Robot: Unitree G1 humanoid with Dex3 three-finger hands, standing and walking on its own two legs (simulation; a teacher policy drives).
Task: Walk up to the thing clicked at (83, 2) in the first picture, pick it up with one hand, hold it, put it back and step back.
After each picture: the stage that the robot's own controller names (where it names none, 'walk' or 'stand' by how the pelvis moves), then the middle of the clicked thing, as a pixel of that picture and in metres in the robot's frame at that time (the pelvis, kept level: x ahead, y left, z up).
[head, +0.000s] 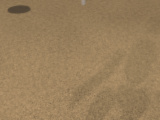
stand; (83, 0) +2.40 -0.02 -0.72
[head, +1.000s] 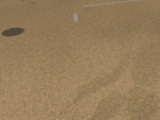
walk; (75, 17) +2.26 +0.21 -0.70
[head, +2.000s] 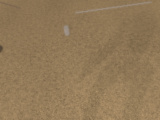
walk; (66, 30) +1.65 +0.31 -0.72
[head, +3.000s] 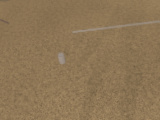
walk; (61, 58) +1.14 +0.29 -0.72
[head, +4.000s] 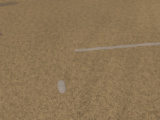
walk; (61, 86) +0.76 +0.23 -0.71
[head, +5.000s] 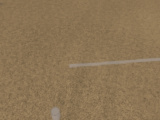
stand; (55, 114) +0.49 +0.18 -0.70
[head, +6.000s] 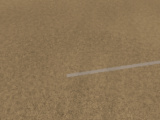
stand; out of the picture +0.44 +0.21 -0.72
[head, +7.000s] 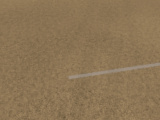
stand; out of the picture +0.42 +0.20 -0.73
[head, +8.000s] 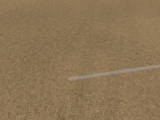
stand; out of the picture +0.40 +0.20 -0.73
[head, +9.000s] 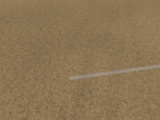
stand; out of the picture +0.40 +0.20 -0.73
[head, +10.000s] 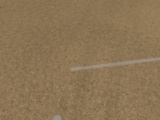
go down; out of the picture +0.42 +0.18 -0.72
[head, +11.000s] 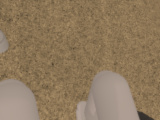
go down; out of the picture +0.49 +0.27 -0.29
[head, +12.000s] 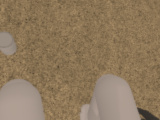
approach; (6, 44) +0.47 +0.28 -0.30
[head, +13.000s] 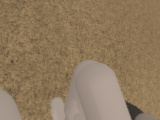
close in; out of the picture +0.45 +0.33 -0.22
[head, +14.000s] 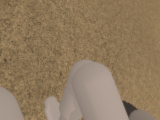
close; out of the picture +0.43 +0.32 -0.23
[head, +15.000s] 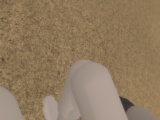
lift; out of the picture +0.42 +0.31 -0.23
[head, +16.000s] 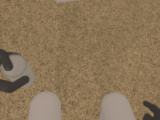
lift; (20, 72) +0.35 +0.21 -0.03
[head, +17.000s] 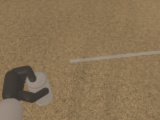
hold; (40, 89) +0.33 +0.16 +0.00
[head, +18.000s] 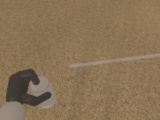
hold; (43, 92) +0.32 +0.15 -0.01
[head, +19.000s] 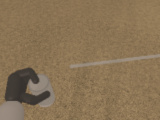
hold; (42, 91) +0.32 +0.15 +0.00
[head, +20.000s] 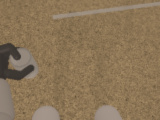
crouch; (25, 64) +0.41 +0.19 -0.07
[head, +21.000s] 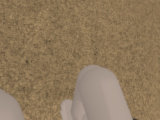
lower; out of the picture +0.45 +0.32 -0.19
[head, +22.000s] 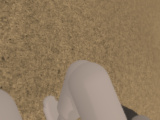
lower; out of the picture +0.42 +0.34 -0.23
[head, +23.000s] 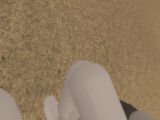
lower; out of the picture +0.42 +0.34 -0.23
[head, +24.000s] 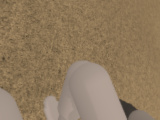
lower; out of the picture +0.41 +0.34 -0.23
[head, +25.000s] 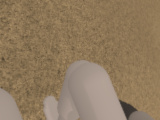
lower; out of the picture +0.42 +0.34 -0.23
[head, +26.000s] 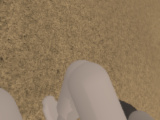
open; out of the picture +0.41 +0.33 -0.23
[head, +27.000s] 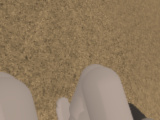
stand; out of the picture +0.43 +0.31 -0.24
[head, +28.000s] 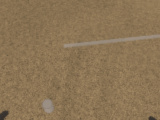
stand; (48, 106) +0.42 +0.20 -0.60
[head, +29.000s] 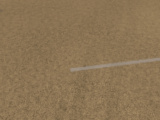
stand; out of the picture +0.41 +0.20 -0.67
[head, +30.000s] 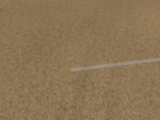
stand; out of the picture +0.41 +0.19 -0.67
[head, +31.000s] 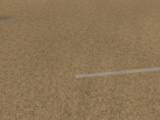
stand; out of the picture +0.41 +0.18 -0.72
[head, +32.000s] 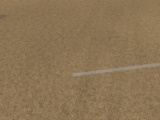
stand; out of the picture +0.40 +0.19 -0.73
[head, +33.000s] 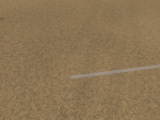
stand; out of the picture +0.39 +0.20 -0.73
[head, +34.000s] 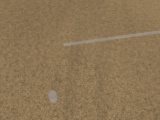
walk; (53, 96) +0.52 +0.18 -0.71
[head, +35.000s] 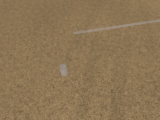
walk; (63, 69) +0.86 +0.24 -0.70
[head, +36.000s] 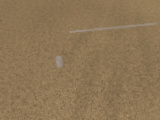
walk; (59, 61) +1.06 +0.22 -0.71
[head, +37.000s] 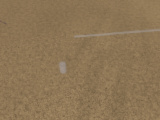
stand; (62, 67) +1.01 +0.20 -0.73
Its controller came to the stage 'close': yes
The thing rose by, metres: 0.70
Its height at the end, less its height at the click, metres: +0.00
